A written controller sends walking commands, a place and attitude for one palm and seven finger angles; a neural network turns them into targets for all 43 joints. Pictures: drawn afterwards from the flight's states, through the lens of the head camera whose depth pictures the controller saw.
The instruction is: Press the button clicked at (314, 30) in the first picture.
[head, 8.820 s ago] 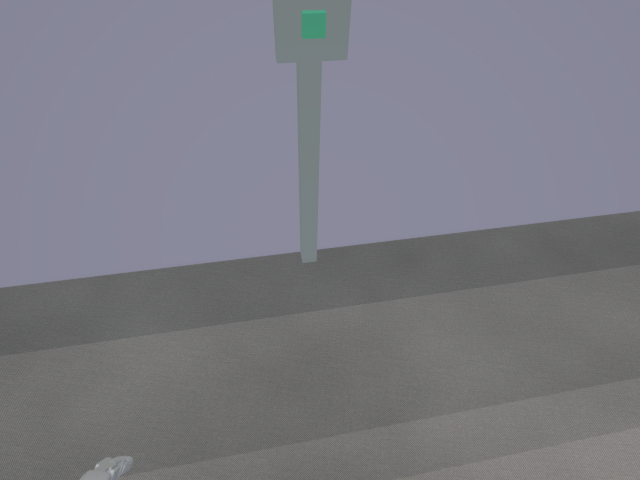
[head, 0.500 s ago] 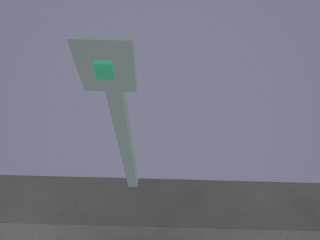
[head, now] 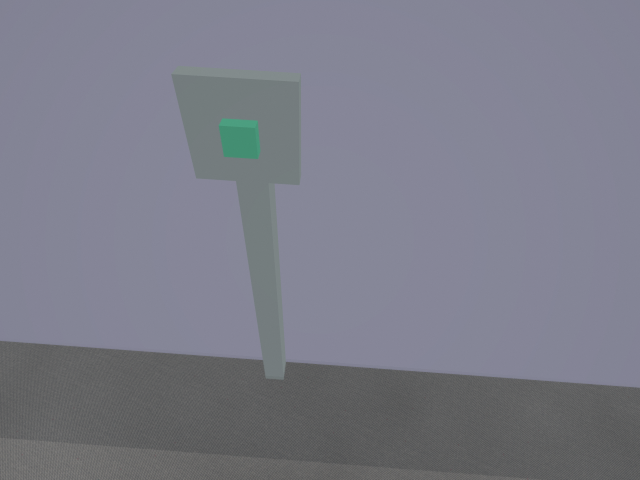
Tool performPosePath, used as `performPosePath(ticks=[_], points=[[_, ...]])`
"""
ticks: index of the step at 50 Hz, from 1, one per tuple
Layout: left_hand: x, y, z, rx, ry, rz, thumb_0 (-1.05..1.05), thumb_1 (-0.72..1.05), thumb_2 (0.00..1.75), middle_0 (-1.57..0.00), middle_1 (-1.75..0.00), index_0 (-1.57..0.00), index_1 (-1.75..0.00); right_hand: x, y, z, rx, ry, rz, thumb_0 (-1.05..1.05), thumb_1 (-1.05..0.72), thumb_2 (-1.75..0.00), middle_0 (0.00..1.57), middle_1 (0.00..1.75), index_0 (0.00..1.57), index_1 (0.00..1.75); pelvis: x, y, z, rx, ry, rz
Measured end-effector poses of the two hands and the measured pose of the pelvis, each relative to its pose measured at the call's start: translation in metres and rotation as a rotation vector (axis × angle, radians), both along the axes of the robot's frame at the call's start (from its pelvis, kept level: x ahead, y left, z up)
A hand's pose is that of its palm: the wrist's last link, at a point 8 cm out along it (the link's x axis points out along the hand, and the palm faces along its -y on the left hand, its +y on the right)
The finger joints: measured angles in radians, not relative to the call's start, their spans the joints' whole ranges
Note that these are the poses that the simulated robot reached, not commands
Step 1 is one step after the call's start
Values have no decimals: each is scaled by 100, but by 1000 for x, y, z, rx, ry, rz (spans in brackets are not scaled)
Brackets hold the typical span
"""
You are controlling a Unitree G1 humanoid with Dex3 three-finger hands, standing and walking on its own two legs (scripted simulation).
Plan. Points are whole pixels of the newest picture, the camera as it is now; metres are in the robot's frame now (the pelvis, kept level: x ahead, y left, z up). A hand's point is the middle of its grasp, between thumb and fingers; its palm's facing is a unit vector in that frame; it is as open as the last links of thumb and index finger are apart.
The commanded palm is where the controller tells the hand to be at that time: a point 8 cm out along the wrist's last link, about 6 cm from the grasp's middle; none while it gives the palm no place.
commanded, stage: look again from close up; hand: left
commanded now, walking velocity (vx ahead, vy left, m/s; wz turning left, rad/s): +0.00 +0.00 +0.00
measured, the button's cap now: (240, 137) +0.56 +0.16 +0.16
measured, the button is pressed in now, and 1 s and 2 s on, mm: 0 0 0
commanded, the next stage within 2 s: shuffle to correct the standing spot in 0.22 s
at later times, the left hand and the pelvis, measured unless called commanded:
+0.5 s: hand out of the picture -0.02 +0.17 -0.18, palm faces +0.01 -0.99 -0.16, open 7.3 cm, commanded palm none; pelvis +0.00 +0.00 +0.00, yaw +0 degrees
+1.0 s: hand out of the picture +0.03 +0.12 -0.18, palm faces +0.03 -0.99 -0.12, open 7.3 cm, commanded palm none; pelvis +0.07 -0.02 +0.00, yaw -1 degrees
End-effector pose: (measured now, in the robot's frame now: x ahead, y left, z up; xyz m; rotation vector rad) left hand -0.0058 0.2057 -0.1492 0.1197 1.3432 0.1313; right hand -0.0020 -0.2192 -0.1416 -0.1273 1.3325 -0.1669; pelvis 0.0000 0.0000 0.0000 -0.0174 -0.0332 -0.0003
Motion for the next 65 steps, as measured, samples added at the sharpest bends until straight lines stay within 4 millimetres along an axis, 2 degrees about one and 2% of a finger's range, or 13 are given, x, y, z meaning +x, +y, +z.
performPosePath(ticks=[9, 18, 25, 31, 35, 39, 44, 53, 59, 65], points=[[7, 22, 1, 14, -25, -11, 1, 91, 90, -20, -30, -20, -30, 24, -3, 13, -39, -74, 23, 1, -93, -90, 20, 30, 19, 30, -1, 8, 2, 4, 7, -5], [-8, 25, 3, 10, 16, -8, 1, 91, 90, -20, -30, -20, -30, 25, -1, 16, -39, -60, 37, 0, -93, -90, 20, 30, 20, 30, -2, 10, 5, 5, 10, -3], [-23, 17, 1, -2, 67, -6, 1, 91, 90, -20, -30, -20, -30, 16, -3, 12, -24, -20, 18, 0, -92, -90, 20, 30, 20, 30, 3, 5, 4, 13, 13, -4], [-32, 2, 3, -5, 103, 18, 1, 91, 90, -20, -30, -20, -30, 11, -12, 5, -4, 24, 3, 0, -91, -90, 20, 30, 20, 30, 13, -9, 2, 13, 24, -5], [-35, -11, 2, -15, 127, 45, 1, 91, 90, -20, -30, -20, -30, 17, -18, 3, -2, 38, 4, 0, -91, -90, 20, 30, 20, 30, 24, -17, 0, 4, 30, -1], [-34, -20, -6, -43, 154, 73, 1, 91, 90, -20, -30, -20, -30, 36, -19, 4, -18, 37, 19, 0, -91, -90, 20, 30, 19, 30, 40, -18, -3, -7, 29, 13], [-17, -28, -11, -74, 195, 46, 1, 91, 90, -20, -30, -20, -30, 60, -21, 9, -50, -6, -5, 1, -93, -90, 20, 30, 20, 30, 58, -18, -4, 16, 30, -18], [55, -31, 1, -21, 45, 9, 1, 91, 90, -20, -30, -20, -30, 64, -28, 3, -24, 41, -31, 1, -94, -90, 20, 30, 20, 30, 66, -28, 2, 20, 30, -15], [67, -13, 5, 36, 5, -5, 2, 93, 90, -20, -30, -20, -30, 63, -32, 4, -23, 30, -33, 1, -94, -90, 20, 30, 20, 30, 56, -30, 3, 23, 25, -15], [66, -1, 7, 47, -42, -4, 1, 92, 90, -20, -30, -20, -30, 57, -29, 5, -24, 4, -13, 1, -94, -90, 20, 30, 19, 30, 39, -24, 3, 22, 5, -11]])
